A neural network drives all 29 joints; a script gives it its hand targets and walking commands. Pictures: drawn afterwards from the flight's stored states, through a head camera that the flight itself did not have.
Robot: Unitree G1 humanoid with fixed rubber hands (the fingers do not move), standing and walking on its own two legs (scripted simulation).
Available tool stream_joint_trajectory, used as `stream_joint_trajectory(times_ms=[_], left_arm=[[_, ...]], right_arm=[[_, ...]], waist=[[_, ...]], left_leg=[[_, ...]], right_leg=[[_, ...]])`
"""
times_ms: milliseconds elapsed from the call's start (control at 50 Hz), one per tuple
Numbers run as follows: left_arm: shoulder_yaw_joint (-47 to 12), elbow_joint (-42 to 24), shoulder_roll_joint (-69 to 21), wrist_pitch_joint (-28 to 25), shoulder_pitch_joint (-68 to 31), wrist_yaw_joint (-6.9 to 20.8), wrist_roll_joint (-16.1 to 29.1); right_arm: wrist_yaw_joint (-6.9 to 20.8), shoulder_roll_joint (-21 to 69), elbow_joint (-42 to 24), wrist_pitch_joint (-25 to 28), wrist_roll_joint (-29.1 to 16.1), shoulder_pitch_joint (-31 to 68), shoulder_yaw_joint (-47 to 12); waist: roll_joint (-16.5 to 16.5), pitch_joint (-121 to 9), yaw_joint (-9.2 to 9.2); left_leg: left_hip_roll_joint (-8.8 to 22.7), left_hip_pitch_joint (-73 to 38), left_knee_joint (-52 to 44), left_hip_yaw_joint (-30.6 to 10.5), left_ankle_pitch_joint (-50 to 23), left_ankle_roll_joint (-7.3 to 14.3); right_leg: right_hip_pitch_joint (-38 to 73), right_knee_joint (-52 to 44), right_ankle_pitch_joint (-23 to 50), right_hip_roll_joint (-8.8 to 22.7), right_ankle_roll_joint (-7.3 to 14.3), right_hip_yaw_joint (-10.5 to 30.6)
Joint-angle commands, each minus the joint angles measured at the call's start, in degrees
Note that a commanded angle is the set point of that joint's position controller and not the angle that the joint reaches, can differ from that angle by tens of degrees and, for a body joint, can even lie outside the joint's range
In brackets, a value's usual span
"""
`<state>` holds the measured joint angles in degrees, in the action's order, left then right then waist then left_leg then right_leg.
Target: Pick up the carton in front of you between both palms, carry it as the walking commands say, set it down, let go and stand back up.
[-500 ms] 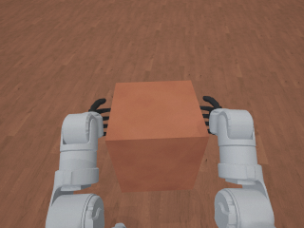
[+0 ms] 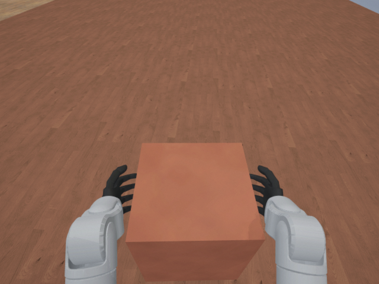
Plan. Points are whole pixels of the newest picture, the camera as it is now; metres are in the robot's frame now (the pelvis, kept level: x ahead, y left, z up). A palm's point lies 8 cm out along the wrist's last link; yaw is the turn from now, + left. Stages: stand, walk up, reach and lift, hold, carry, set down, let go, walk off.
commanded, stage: carry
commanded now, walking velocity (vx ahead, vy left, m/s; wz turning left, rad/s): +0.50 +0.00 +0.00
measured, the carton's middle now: (191, 214) +0.29 +0.00 +0.02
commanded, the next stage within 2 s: none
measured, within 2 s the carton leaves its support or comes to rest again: neither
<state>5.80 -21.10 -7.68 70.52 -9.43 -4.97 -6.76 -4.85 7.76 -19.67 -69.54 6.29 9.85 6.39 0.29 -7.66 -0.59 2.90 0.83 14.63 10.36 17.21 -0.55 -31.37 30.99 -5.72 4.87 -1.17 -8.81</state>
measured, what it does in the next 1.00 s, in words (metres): walks ahead: right foot, then left foot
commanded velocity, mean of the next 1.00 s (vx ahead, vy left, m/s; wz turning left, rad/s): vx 0.31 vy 0.00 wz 0.00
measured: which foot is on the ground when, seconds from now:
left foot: down 0.00-0.10, up 0.12-0.56, down 0.58-1.00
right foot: up 0.00-0.06, down 0.08-0.60, up 0.62-0.96, down 0.98-1.00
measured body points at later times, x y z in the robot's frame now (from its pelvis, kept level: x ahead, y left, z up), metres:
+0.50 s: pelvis +0.30 -0.01 +0.00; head +0.27 -0.02 +0.45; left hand +0.57 +0.15 +0.09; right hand +0.58 -0.15 +0.09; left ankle +0.45 +0.13 -0.71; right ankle +0.19 -0.11 -0.74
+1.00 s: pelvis +0.59 +0.01 -0.01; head +0.57 +0.01 +0.44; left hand +0.86 +0.17 +0.08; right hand +0.87 -0.13 +0.08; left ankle +0.49 +0.11 -0.74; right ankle +0.70 -0.08 -0.74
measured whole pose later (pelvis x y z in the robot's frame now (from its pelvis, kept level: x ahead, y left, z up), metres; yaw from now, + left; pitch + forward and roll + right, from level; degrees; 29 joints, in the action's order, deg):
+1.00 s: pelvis +0.59 +0.01 -0.01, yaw +1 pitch +2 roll +0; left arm 4.8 -22.2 -7.6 69.4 -8.6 -5.4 -6.8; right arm -4.7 7.6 -20.9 -68.3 6.5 8.9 5.9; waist 0.4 -5.3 0.4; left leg 4.1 6.0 27.7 12.3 23.2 -1.1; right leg -23.8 24.2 0.6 2.9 1.3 -11.4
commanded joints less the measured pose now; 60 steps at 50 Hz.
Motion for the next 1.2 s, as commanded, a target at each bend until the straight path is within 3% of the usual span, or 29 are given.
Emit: stream_joint_trajectory(times_ms=[0, 40, 60, 80, 100, 120, 140, 180, 240, 320, 480, 540, 560, 580, 600, 620, 660, 700, 800, 860, 940, 960, 980, 1000, 1020, 1060, 1120, 1140, 1180], left_arm=[[-39.56, -0.43, -48.45, 1.16, -26.2, 13.74, 22.39], [-37.86, 2.18, -46.96, 1.88, -25.22, 14.02, 21.88], [-37.07, 3.52, -46.56, 2.1, -24.95, 14.12, 21.6], [-35.85, 5.68, -45.37, 2.04, -24.98, 14.19, 20.56], [-35.67, 6.97, -46.63, 1.84, -24.89, 14.15, 20.87], [-36.09, 5.91, -48.35, 1.66, -25.48, 14.23, 21.73], [-36.88, 5.33, -50.83, 1.24, -26.99, 14.41, 22.36], [-38.35, 2.98, -54.48, 0.1, -30.14, 15.01, 23.65], [-40.11, 1.31, -56.02, -1.28, -31.46, 15.78, 25.21], [-40.77, -0.16, -53.48, -1.57, -29.03, 15.8, 25.79], [-39.06, 1.04, -48.73, 0.27, -24.51, 14.86, 23.1], [-39.1, 1.89, -48.46, 0.75, -25.23, 14.67, 22.62], [-39.0, 2.24, -48.0, 0.87, -25.12, 14.66, 22.48], [-40.15, 0.52, -48.94, 1.33, -27.65, 14.6, 23.34], [-40.55, 0.73, -49.21, 1.21, -28.08, 14.87, 23.75], [-40.88, 1.97, -51.83, 0.47, -28.74, 15.08, 23.91], [-41.47, 1.12, -54.66, -1.17, -29.05, 15.29, 24.17], [-42.4, 0.72, -56.73, -2.52, -28.2, 14.88, 23.81], [-42.98, -1.42, -56.64, -4.19, -23.17, 13.25, 22.51], [-43.12, -4.66, -54.13, -3.5, -23.71, 12.98, 23.06], [-41.87, -4.54, -50.01, -1.16, -23.09, 13.84, 23.45], [-41.27, -3.82, -48.72, -0.51, -23.29, 14.16, 23.4], [-40.29, -2.23, -47.63, 0.05, -23.45, 14.45, 22.98], [-39.29, 0.57, -47.66, 0.11, -22.2, 14.7, 22.46], [-38.46, 2.47, -48.67, -0.02, -20.08, 14.82, 22.28], [-38.08, 3.46, -51.27, -0.34, -20.73, 14.92, 22.25], [-38.58, 1.55, -53.8, -1.3, -24.5, 15.16, 23.13], [-39.22, -0.06, -54.3, -1.44, -27.09, 15.24, 23.82], [-39.8, 0.01, -54.48, -1.4, -27.14, 14.95, 24.05]], right_arm=[[14.98, 47.85, -1.1, -1.92, -22.68, 25.3, -39.09], [14.87, 46.51, 0.11, -2.75, -22.59, 26.35, -39.11], [14.81, 45.63, 0.64, -3.13, -22.57, 26.63, -39.05], [14.73, 45.5, 0.01, -3.86, -23.05, 29.3, -39.58], [14.84, 46.41, 0.29, -4.21, -23.58, 31.08, -40.0], [15.1, 48.56, 1.54, -3.82, -24.1, 31.49, -40.25], [15.34, 50.69, 1.97, -3.14, -24.5, 31.74, -40.18], [15.44, 53.9, 1.94, -1.77, -24.79, 31.75, -40.6], [14.55, 55.21, 0.4, -0.04, -23.63, 31.22, -41.69], [13.56, 54.21, -0.27, 0.7, -22.31, 27.46, -41.39], [13.97, 49.31, -0.84, -1.65, -22.34, 24.97, -40.57], [14.38, 48.78, 0.65, -2.04, -22.27, 24.34, -39.39], [14.47, 48.67, 1.55, -2.01, -22.03, 23.9, -38.74], [14.66, 48.3, 3.32, -1.43, -20.99, 23.71, -38.08], [14.77, 50.09, 4.19, -0.94, -21.68, 22.56, -38.35], [14.94, 51.69, 2.39, -0.5, -22.58, 23.85, -38.61], [15.32, 55.71, 0.51, 0.8, -23.69, 26.39, -40.22], [15.63, 57.17, -0.94, 1.94, -24.72, 27.69, -41.14], [16.32, 55.08, -3.13, 2.77, -25.29, 23.46, -41.52], [15.92, 52.59, -5.0, 2.35, -24.57, 22.09, -40.93], [15.03, 49.28, -3.94, 0.66, -22.39, 20.89, -39.62], [14.85, 48.27, -3.09, 0.21, -21.77, 20.79, -39.32], [14.67, 47.27, -2.65, -0.45, -21.47, 21.4, -39.54], [14.42, 46.75, -3.29, -1.29, -22.07, 22.45, -40.27], [14.45, 46.81, -3.05, -1.8, -22.27, 23.27, -40.5], [14.93, 49.19, -2.02, -1.72, -22.99, 25.23, -41.27], [15.24, 52.51, -2.6, -0.57, -23.9, 28.29, -42.14], [15.18, 53.15, -3.0, -0.22, -23.93, 29.43, -42.19], [15.07, 52.97, -2.9, -0.27, -24.13, 28.86, -41.81]], waist=[[-9.36, -6.37, -0.28], [-6.54, -7.29, 0.93], [-3.03, -9.82, 1.76], [10.89, -13.45, 2.5], [20.32, -14.05, 2.69], [14.68, -13.23, 1.98], [9.69, -13.63, 1.89], [3.16, -12.49, 1.15], [6.36, -12.03, 0.98], [5.7, -10.03, 1.37], [7.78, -4.04, 2.02], [5.69, -7.39, 0.7], [1.78, -11.57, -0.34], [-13.19, -17.57, -1.07], [-19.25, -16.52, -0.99], [-13.42, -15.77, -0.59], [-3.41, -14.84, -0.19], [-5.29, -14.72, 0.47], [-9.56, -13.78, 0.64], [-10.39, -12.58, 0.06], [-6.07, -9.99, 0.79], [-4.47, -10.5, 0.71], [2.46, -13.53, 0.69], [8.8, -17.09, 1.22], [11.57, -17.37, 1.45], [10.0, -18.39, 1.09], [6.43, -18.58, 0.97], [2.62, -17.45, 0.99], [0.5, -16.94, 0.94]], left_leg=[[11.45, -1.39, -0.96, -3.52, -19.51, 4.93], [8.57, 4.73, 10.39, 0.56, -21.11, 3.11], [6.96, 12.27, 20.63, 1.74, -19.05, 1.53], [1.23, 25.51, 37.64, 1.96, -8.4, -1.4], [-3.31, 37.29, 49.48, -1.62, 10.33, -1.89], [0.13, 40.63, 56.05, -7.5, 12.12, 0.09], [2.43, 40.14, 57.84, -9.26, 10.06, 1.28], [6.19, 36.88, 51.57, -10.88, 2.79, 1.84], [5.73, 34.5, 42.77, -7.38, -4.06, 0.5], [5.15, 35.47, 27.98, -4.5, -9.94, -1.26], [2.11, 31.02, 13.1, 0.95, -15.58, 0.81], [-2.05, 12.46, 9.38, 6.26, -9.31, 2.39], [2.6, -0.83, 9.19, -0.54, -6.04, 3.21], [18.21, -15.45, 4.23, -27.59, 2.08, 11.09], [22.31, -18.31, -2.22, -40.13, -5.16, 14.67], [21.68, -16.72, -0.22, -33.72, -11.13, 13.85], [19.42, -8.13, 1.23, -22.82, -25.13, 10.13], [16.68, -2.55, -0.23, -13.39, -27.41, 7.12], [12.05, -1.33, 1.31, -2.07, -37.28, 6.41], [11.48, -1.49, 3.44, 0.35, -40.95, 5.55], [8.77, 3.24, 11.58, 2.65, -30.78, 1.31], [7.9, 7.36, 14.67, 2.0, -25.22, -0.39], [5.62, 13.13, 19.98, 0.84, -11.94, -2.27], [3.73, 19.11, 21.68, -2.09, 2.24, -3.04], [2.94, 21.06, 22.61, -2.82, 9.95, -3.05], [2.69, 18.69, 15.49, -4.42, 11.89, -2.35], [4.46, 9.34, 6.64, -4.88, -4.01, -1.99], [6.19, 9.38, 9.14, -5.84, -11.65, -1.84], [6.76, 6.75, 12.05, -5.19, -20.53, -1.68]], right_leg=[[6.75, -4.1, 3.53, -1.18, 1.16, -2.9], [19.24, -5.41, -2.4, -4.09, 1.84, -6.72], [29.91, -4.96, -5.72, -1.13, 2.37, -2.57], [39.21, -12.21, -15.16, 12.82, 7.98, 21.96], [44.58, -18.47, -11.84, 19.32, 13.34, 37.81], [42.53, -17.99, -6.71, 20.08, 13.94, 35.55], [38.8, -16.97, -4.65, 18.58, 13.14, 31.0], [30.14, -19.41, -10.15, 15.81, 9.16, 21.64], [26.39, -23.59, -14.29, 13.15, 8.09, 13.41], [28.8, -25.31, -9.56, 12.05, 8.72, 8.42], [35.56, -20.0, 7.16, 9.87, 6.55, 1.85], [30.06, -3.79, 17.1, 6.72, 3.93, -3.71], [21.29, 7.59, 11.73, 5.09, 1.86, -4.64], [3.55, 27.02, 0.33, -0.73, -1.32, -3.93], [-8.98, 36.67, -21.33, -5.71, -1.34, 0.49], [-11.46, 42.09, -21.73, -1.38, 0.6, 6.35], [-8.26, 38.92, -16.87, 2.44, 1.81, 8.43], [-3.1, 30.38, -12.44, 2.53, 1.09, 6.79], [1.88, 10.53, -6.45, -0.87, -0.53, 1.22], [5.4, 2.49, 1.58, -2.36, -0.28, -0.98], [18.83, -12.36, 17.07, -1.96, -0.32, -2.96], [25.79, -11.78, 24.55, 1.6, -0.14, -0.15], [34.18, -5.82, 47.53, 9.36, 2.43, 6.84], [41.58, -3.13, 56.3, 14.47, 8.31, 12.37], [41.25, -5.59, 53.1, 15.4, 10.26, 14.79], [39.71, -7.79, 43.77, 13.43, 9.41, 13.66], [32.15, -6.34, 25.48, 8.1, 4.27, 6.15], [30.83, -4.41, 25.15, 7.04, 3.81, 4.34], [27.59, -1.9, 29.14, 6.17, 3.64, 3.81]])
